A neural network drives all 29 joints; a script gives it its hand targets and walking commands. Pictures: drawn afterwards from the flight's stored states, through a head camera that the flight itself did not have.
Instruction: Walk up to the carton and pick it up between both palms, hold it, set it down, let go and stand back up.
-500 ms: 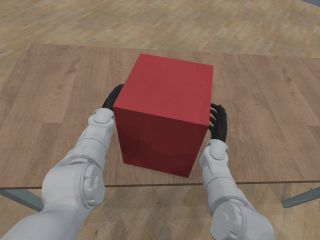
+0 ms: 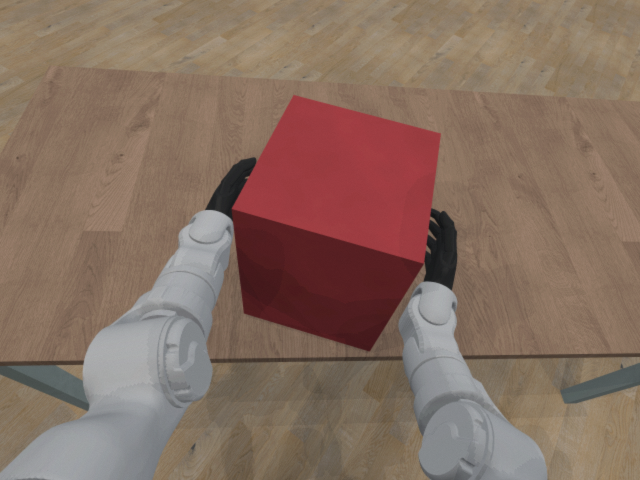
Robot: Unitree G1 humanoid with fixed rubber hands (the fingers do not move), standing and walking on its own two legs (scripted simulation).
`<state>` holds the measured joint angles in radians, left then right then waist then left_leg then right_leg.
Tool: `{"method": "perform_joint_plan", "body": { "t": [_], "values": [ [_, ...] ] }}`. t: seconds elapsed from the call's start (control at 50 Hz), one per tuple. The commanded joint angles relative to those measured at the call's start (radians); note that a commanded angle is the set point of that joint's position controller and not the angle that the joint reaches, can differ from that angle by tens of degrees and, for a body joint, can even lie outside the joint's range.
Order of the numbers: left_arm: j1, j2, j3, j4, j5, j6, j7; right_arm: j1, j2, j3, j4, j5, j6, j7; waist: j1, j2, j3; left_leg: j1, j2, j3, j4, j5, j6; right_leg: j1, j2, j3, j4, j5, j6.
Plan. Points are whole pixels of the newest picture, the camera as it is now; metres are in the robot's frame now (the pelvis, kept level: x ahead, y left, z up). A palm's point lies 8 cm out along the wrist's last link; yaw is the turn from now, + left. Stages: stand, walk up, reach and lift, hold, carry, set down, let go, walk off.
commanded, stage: set down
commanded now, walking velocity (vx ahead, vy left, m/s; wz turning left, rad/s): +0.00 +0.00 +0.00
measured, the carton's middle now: (334, 231) +0.44 -0.06 +0.01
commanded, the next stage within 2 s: none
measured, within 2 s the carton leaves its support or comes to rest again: neither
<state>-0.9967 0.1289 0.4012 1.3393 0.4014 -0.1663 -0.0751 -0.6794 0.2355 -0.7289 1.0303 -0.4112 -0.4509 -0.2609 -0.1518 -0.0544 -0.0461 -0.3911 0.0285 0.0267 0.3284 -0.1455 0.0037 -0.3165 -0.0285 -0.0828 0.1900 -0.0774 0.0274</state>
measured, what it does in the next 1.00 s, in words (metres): stands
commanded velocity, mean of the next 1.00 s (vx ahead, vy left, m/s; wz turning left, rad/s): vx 0.00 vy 0.00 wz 0.00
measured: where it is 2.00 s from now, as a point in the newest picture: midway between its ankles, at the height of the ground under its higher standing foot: outside the picture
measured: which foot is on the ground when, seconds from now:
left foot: down 0.00-1.00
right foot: down 0.00-1.00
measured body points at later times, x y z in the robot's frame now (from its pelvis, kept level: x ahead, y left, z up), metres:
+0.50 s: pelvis +0.00 +0.00 +0.00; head +0.08 +0.04 +0.44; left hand +0.47 +0.09 +0.03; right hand +0.36 -0.18 +0.02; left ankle +0.00 +0.11 -0.75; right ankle -0.01 -0.14 -0.75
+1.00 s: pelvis +0.00 +0.00 +0.00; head +0.08 +0.04 +0.44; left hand +0.47 +0.09 +0.03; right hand +0.36 -0.18 +0.02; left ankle +0.00 +0.11 -0.75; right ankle -0.01 -0.14 -0.75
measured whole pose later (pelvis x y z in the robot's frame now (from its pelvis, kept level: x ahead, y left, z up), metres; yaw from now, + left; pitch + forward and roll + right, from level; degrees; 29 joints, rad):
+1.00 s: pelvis +0.00 +0.00 +0.00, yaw +0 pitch +11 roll -2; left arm -0.96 0.11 0.51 1.28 0.48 -0.21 -0.11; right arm -0.69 0.25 -0.77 1.06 -0.47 -0.51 -0.27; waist -0.16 -0.05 -0.02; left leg -0.43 0.04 0.03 0.42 -0.19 0.01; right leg -0.35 -0.03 -0.09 0.28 -0.12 0.03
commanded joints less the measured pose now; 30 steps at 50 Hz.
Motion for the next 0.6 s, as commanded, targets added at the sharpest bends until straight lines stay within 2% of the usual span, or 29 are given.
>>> {"method": "perform_joint_plan", "body": {
  "t": [0.0,0.04,0.06,0.08,0.12,0.14,0.18,0.22,0.24,0.26,0.28,0.3,0.32,0.34,0.36,0.38,0.4,0.42,0.46,0.48,0.5,0.52,0.54,0.58],
  "values": [
    [-0.466,-0.599,-0.133,-0.022,0.037,-0.070,-0.119,-0.603,0.480,0.310,0.043,-0.108,-0.025,0.143,-0.001,0.126,-0.587,0.195,-0.031,0.059,0.019,0.300,-0.068,0.310,0.044,-0.026,0.096,0.423,-0.016],
    [-0.472,-0.577,-0.107,-0.005,0.048,-0.068,-0.124,-0.617,0.475,0.306,0.026,-0.116,-0.022,0.139,-0.001,0.110,-0.593,0.155,-0.033,0.058,0.000,0.237,-0.054,0.321,0.027,-0.016,0.095,0.422,-0.008],
    [-0.492,-0.580,-0.116,-0.015,0.040,-0.071,-0.124,-0.624,0.464,0.284,0.014,-0.129,-0.032,0.142,-0.022,0.136,-0.583,0.165,-0.030,0.059,0.004,0.243,-0.067,0.288,0.038,-0.036,0.099,0.390,-0.012],
    [-0.461,-0.580,-0.128,-0.013,0.041,-0.071,-0.122,-0.593,0.453,0.293,0.055,-0.126,-0.030,0.141,-0.024,0.153,-0.565,0.196,-0.025,0.056,0.012,0.276,-0.069,0.278,0.040,-0.035,0.099,0.377,-0.017],
    [-0.486,-0.578,-0.118,-0.011,0.040,-0.071,-0.121,-0.603,0.451,0.281,0.055,-0.127,-0.026,0.146,-0.010,0.148,-0.568,0.185,-0.026,0.060,0.014,0.253,-0.068,0.253,0.041,-0.038,0.088,0.330,-0.023],
    [-0.493,-0.540,-0.088,0.007,0.051,-0.069,-0.126,-0.606,0.458,0.279,0.052,-0.127,-0.013,0.147,0.000,0.136,-0.542,0.185,-0.033,0.069,0.014,0.223,-0.056,0.261,0.039,-0.028,0.085,0.324,-0.015],
    [-0.467,-0.576,-0.117,-0.006,0.032,-0.077,-0.118,-0.612,0.456,0.267,0.032,-0.134,-0.030,0.146,-0.019,0.144,-0.577,0.191,-0.023,0.058,0.023,0.264,-0.069,0.246,0.047,-0.040,0.095,0.338,-0.022],
    [-0.469,-0.553,-0.097,0.011,0.048,-0.075,-0.120,-0.585,0.447,0.269,0.067,-0.133,-0.020,0.147,-0.013,0.149,-0.548,0.190,-0.023,0.057,0.019,0.239,-0.062,0.243,0.044,-0.035,0.089,0.308,-0.023],
    [-0.448,-0.550,-0.096,0.010,0.063,-0.077,-0.120,-0.540,0.450,0.272,0.098,-0.134,-0.013,0.146,-0.019,0.156,-0.509,0.198,-0.023,0.056,0.021,0.238,-0.059,0.221,0.044,-0.033,0.092,0.302,-0.021],
    [-0.456,-0.559,-0.100,0.020,0.058,-0.074,-0.120,-0.571,0.453,0.267,0.079,-0.138,-0.020,0.144,-0.017,0.144,-0.532,0.180,-0.025,0.058,0.022,0.225,-0.060,0.229,0.043,-0.034,0.093,0.306,-0.023],
    [-0.447,-0.558,-0.107,0.016,0.062,-0.072,-0.120,-0.555,0.455,0.261,0.097,-0.139,-0.020,0.144,-0.025,0.163,-0.506,0.210,-0.021,0.048,0.025,0.246,-0.069,0.204,0.044,-0.041,0.099,0.285,-0.025],
    [-0.443,-0.553,-0.103,0.020,0.059,-0.073,-0.120,-0.542,0.440,0.253,0.125,-0.141,-0.020,0.140,-0.032,0.153,-0.495,0.216,-0.022,0.054,0.030,0.245,-0.064,0.209,0.044,-0.038,0.089,0.282,-0.024],
    [-0.449,-0.559,-0.097,0.020,0.065,-0.065,-0.121,-0.568,0.440,0.243,0.087,-0.138,-0.020,0.139,-0.024,0.164,-0.503,0.207,-0.021,0.049,0.027,0.228,-0.063,0.181,0.046,-0.043,0.082,0.257,-0.027],
    [-0.423,-0.542,-0.082,0.039,0.076,-0.060,-0.126,-0.534,0.426,0.246,0.111,-0.139,-0.013,0.139,-0.013,0.146,-0.454,0.206,-0.020,0.054,0.026,0.225,-0.059,0.181,0.049,-0.044,0.080,0.246,-0.028],
    [-0.434,-0.548,-0.091,0.020,0.073,-0.062,-0.121,-0.537,0.428,0.245,0.126,-0.135,-0.013,0.135,-0.016,0.158,-0.463,0.214,-0.016,0.046,0.029,0.234,-0.062,0.168,0.047,-0.040,0.082,0.250,-0.029],
    [-0.431,-0.549,-0.100,0.018,0.065,-0.064,-0.121,-0.551,0.432,0.247,0.087,-0.143,-0.023,0.136,-0.009,0.159,-0.507,0.208,-0.018,0.061,0.043,0.248,-0.066,0.169,0.051,-0.042,0.094,0.258,-0.031],
    [-0.408,-0.563,-0.096,0.024,0.074,-0.067,-0.122,-0.515,0.449,0.246,0.116,-0.148,-0.030,0.132,-0.012,0.158,-0.507,0.203,-0.015,0.055,0.053,0.283,-0.065,0.190,0.046,-0.033,0.101,0.302,-0.027],
    [-0.427,-0.557,-0.106,0.012,0.066,-0.072,-0.117,-0.549,0.447,0.250,0.106,-0.147,-0.034,0.133,-0.001,0.168,-0.537,0.186,-0.016,0.058,0.059,0.279,-0.069,0.187,0.048,-0.039,0.110,0.294,-0.031],
    [-0.418,-0.524,-0.058,0.023,0.095,-0.070,-0.122,-0.502,0.453,0.259,0.135,-0.139,-0.017,0.137,0.002,0.158,-0.446,0.170,-0.020,0.049,0.040,0.226,-0.057,0.204,0.046,-0.034,0.103,0.256,-0.024],
    [-0.406,-0.517,-0.072,0.025,0.083,-0.072,-0.125,-0.499,0.444,0.253,0.138,-0.149,-0.017,0.134,0.001,0.156,-0.439,0.169,-0.020,0.059,0.038,0.205,-0.050,0.195,0.038,-0.032,0.100,0.242,-0.023],
    [-0.412,-0.533,-0.077,0.030,0.081,-0.066,-0.127,-0.504,0.452,0.244,0.133,-0.152,-0.021,0.128,-0.016,0.138,-0.459,0.169,-0.022,0.058,0.047,0.197,-0.046,0.193,0.038,-0.034,0.104,0.241,-0.021],
    [-0.420,-0.531,-0.069,0.028,0.076,-0.069,-0.132,-0.520,0.456,0.246,0.106,-0.163,-0.028,0.128,-0.006,0.136,-0.467,0.148,-0.023,0.064,0.042,0.190,-0.043,0.204,0.037,-0.034,0.106,0.255,-0.021],
    [-0.389,-0.525,-0.075,0.031,0.082,-0.062,-0.129,-0.493,0.435,0.242,0.123,-0.157,-0.028,0.122,-0.021,0.159,-0.444,0.166,-0.017,0.051,0.036,0.173,-0.046,0.185,0.035,-0.036,0.104,0.219,-0.024],
    [-0.378,-0.516,-0.068,0.032,0.094,-0.055,-0.130,-0.477,0.444,0.235,0.141,-0.162,-0.020,0.121,-0.015,0.150,-0.420,0.177,-0.017,0.051,0.041,0.174,-0.042,0.164,0.040,-0.040,0.108,0.211,-0.022]
  ]
}}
